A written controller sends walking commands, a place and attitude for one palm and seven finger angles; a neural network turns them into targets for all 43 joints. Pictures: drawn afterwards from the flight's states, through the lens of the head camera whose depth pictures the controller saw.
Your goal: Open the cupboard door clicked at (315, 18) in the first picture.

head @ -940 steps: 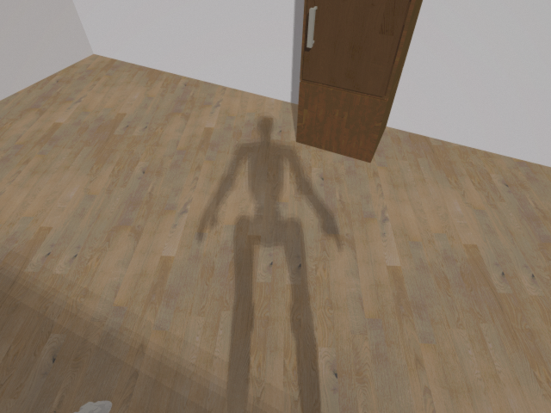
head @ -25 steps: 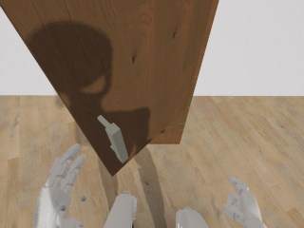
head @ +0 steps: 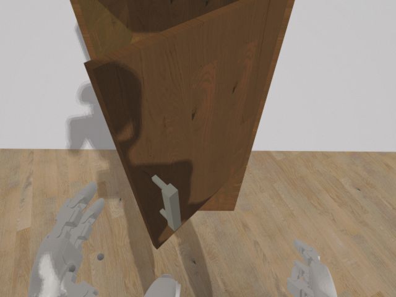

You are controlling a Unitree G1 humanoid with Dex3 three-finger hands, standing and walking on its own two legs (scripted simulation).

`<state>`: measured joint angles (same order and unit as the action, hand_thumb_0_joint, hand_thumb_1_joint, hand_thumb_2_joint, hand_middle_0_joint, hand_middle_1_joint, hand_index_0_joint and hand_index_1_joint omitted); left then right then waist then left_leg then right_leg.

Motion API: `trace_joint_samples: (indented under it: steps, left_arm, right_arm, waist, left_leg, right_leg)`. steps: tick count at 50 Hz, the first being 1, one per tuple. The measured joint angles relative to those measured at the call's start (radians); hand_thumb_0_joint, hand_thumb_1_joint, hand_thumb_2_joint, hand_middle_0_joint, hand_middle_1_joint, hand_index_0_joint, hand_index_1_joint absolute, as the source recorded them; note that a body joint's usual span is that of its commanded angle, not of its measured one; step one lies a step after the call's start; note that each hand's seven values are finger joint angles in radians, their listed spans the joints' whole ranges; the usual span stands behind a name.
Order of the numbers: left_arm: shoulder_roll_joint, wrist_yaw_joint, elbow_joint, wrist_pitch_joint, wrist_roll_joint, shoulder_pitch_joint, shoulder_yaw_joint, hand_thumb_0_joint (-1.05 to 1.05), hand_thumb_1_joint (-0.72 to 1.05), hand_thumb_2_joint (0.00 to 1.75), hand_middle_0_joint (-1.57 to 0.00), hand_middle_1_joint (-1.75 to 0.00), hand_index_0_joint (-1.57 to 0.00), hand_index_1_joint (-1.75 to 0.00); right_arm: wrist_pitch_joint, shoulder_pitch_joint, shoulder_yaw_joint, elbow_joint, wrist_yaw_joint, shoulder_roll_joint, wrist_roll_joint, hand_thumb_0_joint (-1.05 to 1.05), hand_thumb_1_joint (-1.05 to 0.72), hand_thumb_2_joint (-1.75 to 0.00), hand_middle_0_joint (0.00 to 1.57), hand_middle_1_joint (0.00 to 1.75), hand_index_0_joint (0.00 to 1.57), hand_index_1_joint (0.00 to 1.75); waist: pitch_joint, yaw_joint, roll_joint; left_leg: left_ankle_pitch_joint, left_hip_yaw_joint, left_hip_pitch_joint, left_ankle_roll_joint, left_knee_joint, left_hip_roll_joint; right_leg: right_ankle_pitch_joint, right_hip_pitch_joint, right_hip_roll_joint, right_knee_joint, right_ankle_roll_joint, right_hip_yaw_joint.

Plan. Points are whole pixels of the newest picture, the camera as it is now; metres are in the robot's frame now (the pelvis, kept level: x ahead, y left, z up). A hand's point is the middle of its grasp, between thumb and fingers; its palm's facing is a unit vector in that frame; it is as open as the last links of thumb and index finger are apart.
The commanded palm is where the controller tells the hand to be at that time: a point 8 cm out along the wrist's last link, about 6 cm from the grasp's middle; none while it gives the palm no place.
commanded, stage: draw the hand back to the body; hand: left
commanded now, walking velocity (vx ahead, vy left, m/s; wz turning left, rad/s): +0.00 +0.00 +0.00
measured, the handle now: (166, 203) +0.31 +0.10 +0.00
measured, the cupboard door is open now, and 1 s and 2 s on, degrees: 46 46 46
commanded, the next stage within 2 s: step back with the hand held close in 1.12 s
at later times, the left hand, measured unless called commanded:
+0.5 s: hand (40, 203) +0.21 +0.23 +0.18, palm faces +0.33 -0.85 -0.41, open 12.0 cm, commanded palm +0.17 +0.28 +0.21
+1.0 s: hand (13, 161) +0.24 +0.25 +0.24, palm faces +0.42 -0.82 -0.39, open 7.6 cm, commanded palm +0.19 +0.29 +0.26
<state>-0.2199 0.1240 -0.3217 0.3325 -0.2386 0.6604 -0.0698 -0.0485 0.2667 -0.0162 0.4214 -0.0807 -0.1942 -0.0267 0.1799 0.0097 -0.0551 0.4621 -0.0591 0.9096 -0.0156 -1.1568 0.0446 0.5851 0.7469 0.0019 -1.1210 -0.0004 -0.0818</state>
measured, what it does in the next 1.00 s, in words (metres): rises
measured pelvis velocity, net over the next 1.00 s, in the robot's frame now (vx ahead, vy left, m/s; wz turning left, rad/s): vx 0.04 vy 0.00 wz -0.03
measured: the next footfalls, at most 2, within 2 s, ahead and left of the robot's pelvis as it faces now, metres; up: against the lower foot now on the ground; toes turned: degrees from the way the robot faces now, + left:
none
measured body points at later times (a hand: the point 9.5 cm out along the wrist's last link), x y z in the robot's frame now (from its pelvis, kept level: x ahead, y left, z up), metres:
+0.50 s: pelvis +0.04 +0.00 +0.07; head +0.01 -0.02 +0.52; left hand +0.19 +0.28 +0.20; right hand +0.22 -0.22 +0.00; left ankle +0.06 +0.12 -0.65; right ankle -0.01 -0.12 -0.65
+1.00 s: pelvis +0.04 +0.00 +0.09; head +0.02 -0.02 +0.54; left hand +0.21 +0.29 +0.26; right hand +0.23 -0.23 +0.01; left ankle +0.06 +0.12 -0.65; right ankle -0.01 -0.12 -0.65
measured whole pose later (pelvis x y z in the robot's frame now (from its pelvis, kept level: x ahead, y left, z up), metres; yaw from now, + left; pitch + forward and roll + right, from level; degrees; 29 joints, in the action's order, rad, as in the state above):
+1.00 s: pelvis +0.04 +0.00 +0.09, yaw -2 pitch -3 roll +0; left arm -0.33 -0.11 -0.40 0.06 -0.07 0.49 -0.33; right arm -0.09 0.21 -0.02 0.61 -0.09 -0.23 0.00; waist 0.01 0.07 -0.05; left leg 0.24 0.03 0.18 -0.01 -0.48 0.03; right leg 0.32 0.06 0.01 -0.44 0.01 -0.01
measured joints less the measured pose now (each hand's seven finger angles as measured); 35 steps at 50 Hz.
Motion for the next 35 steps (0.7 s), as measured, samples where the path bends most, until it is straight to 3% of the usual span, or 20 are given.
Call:
trace_joint_samples:
  steps: [3,5,8,11,14,20,35]
  left_arm:
    - [-0.010,0.004,-0.018,-0.015,-0.011,0.004,-0.022,-0.01,-0.46,0.32,-0.15,-0.30,-0.15,-0.30]
    - [-0.046,-0.054,-0.049,-0.079,0.061,0.008,-0.024,-0.01,-0.43,0.33,-0.15,-0.30,-0.15,-0.30]
    - [-0.084,-0.150,-0.092,-0.195,0.141,0.033,-0.020,-0.01,-0.36,0.36,-0.16,-0.30,-0.16,-0.30]
    - [-0.097,-0.209,-0.108,-0.272,0.177,0.050,-0.019,-0.01,-0.28,0.40,-0.16,-0.30,-0.16,-0.30]
    - [-0.104,-0.242,-0.113,-0.311,0.192,0.047,-0.026,0.00,-0.19,0.44,-0.16,-0.30,-0.17,-0.30]
    - [-0.109,-0.266,-0.114,-0.329,0.197,0.007,-0.071,0.00,0.02,0.52,-0.17,-0.30,-0.18,-0.30]
    - [-0.140,-0.258,-0.125,-0.298,0.179,-0.120,-0.230,0.01,0.53,0.75,-0.19,-0.30,-0.20,-0.30]
  right_arm:
    - [-0.007,0.000,0.002,0.001,0.000,-0.007,-0.004,0.02,-0.90,-0.90,0.20,0.30,0.20,0.30]
    - [0.007,0.008,0.002,-0.002,-0.016,-0.006,-0.002,0.02,-0.90,-0.90,0.20,0.30,0.20,0.30]
    - [0.030,0.011,-0.005,-0.008,-0.038,-0.008,0.001,0.02,-0.90,-0.90,0.20,0.30,0.20,0.30]
    - [0.036,0.013,-0.015,-0.014,-0.051,-0.013,0.004,0.02,-0.90,-0.90,0.20,0.30,0.20,0.30]
    - [0.027,0.016,-0.024,-0.006,-0.056,-0.020,0.007,0.02,-0.90,-0.90,0.20,0.30,0.20,0.30]
    - [0.000,0.014,-0.034,0.041,-0.052,-0.027,0.009,0.02,-0.90,-0.90,0.20,0.30,0.20,0.30]
    - [-0.046,-0.034,-0.023,0.138,-0.028,-0.031,0.019,0.02,-0.90,-0.90,0.20,0.30,0.20,0.30]
  waist:
    - [-0.004,0.001,0.000]
    - [0.001,0.017,0.009]
    - [-0.005,0.020,0.003]
    - [-0.015,0.019,-0.007]
    - [-0.027,0.023,-0.013]
    - [-0.052,0.036,-0.012]
    - [-0.115,0.055,-0.001]
  left_leg:
    - [-0.004,0.001,-0.040,0.002,0.027,-0.001]
    - [-0.010,0.014,-0.078,0.002,0.060,0.000]
    - [-0.027,0.027,-0.158,0.006,0.129,-0.002]
    - [-0.047,0.040,-0.235,0.011,0.200,-0.004]
    - [-0.066,0.050,-0.304,0.014,0.262,-0.009]
    - [-0.093,0.061,-0.426,0.015,0.364,-0.016]
    - [-0.164,0.079,-0.638,0.009,0.567,-0.017]
  right_leg:
    - [-0.008,-0.042,0.000,0.033,0.002,0.000]
    - [-0.017,-0.073,0.001,0.062,0.004,0.012]
    - [-0.041,-0.147,0.004,0.133,0.009,0.022]
    - [-0.067,-0.219,0.006,0.205,0.011,0.032]
    - [-0.088,-0.285,0.011,0.267,0.015,0.039]
    - [-0.121,-0.403,0.018,0.371,0.018,0.046]
    - [-0.203,-0.608,0.017,0.578,0.014,0.058]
